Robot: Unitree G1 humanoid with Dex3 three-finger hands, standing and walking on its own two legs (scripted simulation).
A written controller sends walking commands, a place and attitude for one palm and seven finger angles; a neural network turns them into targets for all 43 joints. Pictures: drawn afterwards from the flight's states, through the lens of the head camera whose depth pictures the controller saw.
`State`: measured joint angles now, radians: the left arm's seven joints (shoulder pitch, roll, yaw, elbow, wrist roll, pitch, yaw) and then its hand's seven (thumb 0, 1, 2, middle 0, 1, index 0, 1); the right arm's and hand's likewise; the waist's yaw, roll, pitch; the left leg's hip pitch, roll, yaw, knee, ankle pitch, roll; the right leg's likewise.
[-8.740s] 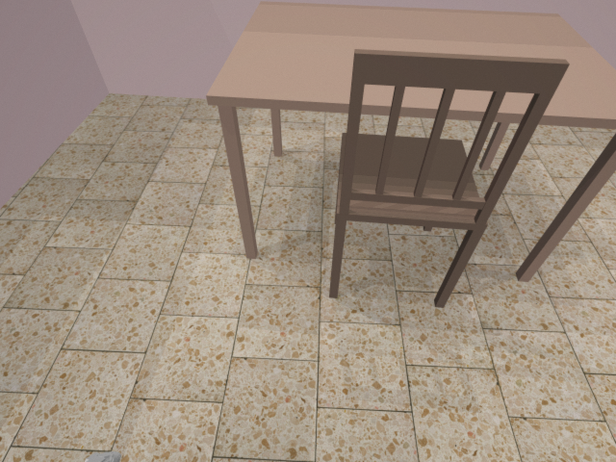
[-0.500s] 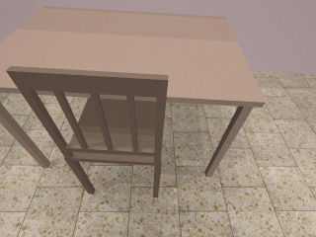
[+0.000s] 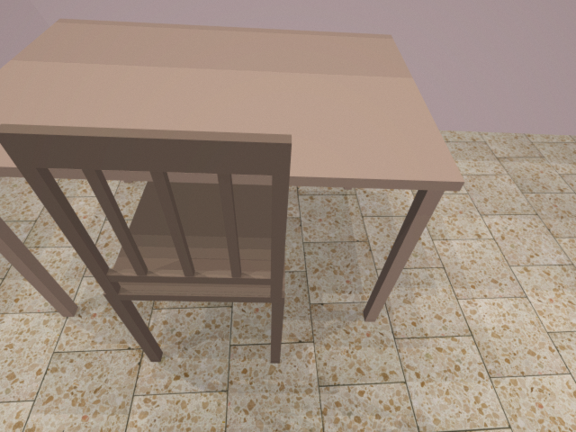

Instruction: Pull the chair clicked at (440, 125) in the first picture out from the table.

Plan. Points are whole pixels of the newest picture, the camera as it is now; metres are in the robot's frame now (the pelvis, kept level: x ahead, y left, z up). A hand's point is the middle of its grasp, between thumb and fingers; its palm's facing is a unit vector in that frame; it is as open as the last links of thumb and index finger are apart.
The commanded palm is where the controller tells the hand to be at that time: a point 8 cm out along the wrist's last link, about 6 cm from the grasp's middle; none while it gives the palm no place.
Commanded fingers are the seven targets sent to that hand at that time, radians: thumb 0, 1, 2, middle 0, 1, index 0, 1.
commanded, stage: come to a stop and stand still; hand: left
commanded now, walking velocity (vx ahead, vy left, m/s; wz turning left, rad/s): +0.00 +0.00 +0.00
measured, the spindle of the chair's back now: (176, 229) +0.47 +0.24 -0.06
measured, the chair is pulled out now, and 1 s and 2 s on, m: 0.00 0.00 0.00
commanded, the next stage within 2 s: look again from close up in 0.56 s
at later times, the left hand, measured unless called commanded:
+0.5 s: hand out of the picture -0.02 +0.19 -0.17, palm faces +0.00 -0.98 -0.19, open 7.4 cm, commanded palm none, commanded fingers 0.00 0.90 0.90 -0.20 -0.30 -0.20 -0.30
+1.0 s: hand out of the picture -0.02 +0.18 -0.17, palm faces +0.00 -0.99 -0.16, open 7.4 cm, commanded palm none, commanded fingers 0.00 0.90 0.90 -0.20 -0.30 -0.20 -0.30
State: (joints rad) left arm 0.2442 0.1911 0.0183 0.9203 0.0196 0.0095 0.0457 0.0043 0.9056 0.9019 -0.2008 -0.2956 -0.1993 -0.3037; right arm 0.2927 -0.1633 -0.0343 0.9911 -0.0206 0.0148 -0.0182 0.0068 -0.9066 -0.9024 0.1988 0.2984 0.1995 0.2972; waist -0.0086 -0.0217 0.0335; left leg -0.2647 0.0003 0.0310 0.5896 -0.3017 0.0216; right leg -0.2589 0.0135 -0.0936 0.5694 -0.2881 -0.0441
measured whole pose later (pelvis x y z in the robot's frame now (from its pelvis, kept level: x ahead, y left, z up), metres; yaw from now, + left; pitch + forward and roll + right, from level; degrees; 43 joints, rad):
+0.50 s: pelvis -0.01 +0.02 +0.01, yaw -2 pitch -2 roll +0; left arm 0.34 0.15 0.00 1.08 0.02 -0.01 0.04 0.00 0.91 0.90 -0.20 -0.30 -0.20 -0.30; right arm 0.28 -0.14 0.00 1.11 -0.01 0.00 -0.01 0.01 -0.91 -0.90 0.20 0.30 0.20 0.30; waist 0.00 -0.01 0.04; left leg -0.20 -0.03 0.08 0.45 -0.22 0.05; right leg -0.22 -0.01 -0.05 0.46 -0.21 -0.01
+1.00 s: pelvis +0.00 +0.03 +0.01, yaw -2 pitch -2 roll +0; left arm 0.35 0.10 -0.01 1.11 0.02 -0.02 0.05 0.00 0.91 0.90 -0.20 -0.30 -0.20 -0.30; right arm 0.30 -0.11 0.00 1.14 -0.01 -0.01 -0.02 0.01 -0.91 -0.90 0.20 0.30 0.20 0.30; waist 0.00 -0.01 0.02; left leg -0.18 -0.04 0.09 0.42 -0.22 0.06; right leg -0.21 -0.02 -0.03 0.45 -0.21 0.00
